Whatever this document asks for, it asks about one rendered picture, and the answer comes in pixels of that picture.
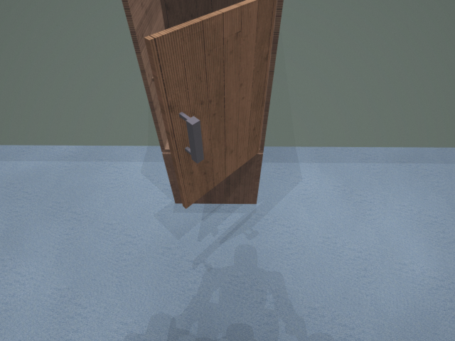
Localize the cupboard door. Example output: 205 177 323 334
144 0 277 208

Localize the handle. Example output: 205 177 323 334
179 112 204 163

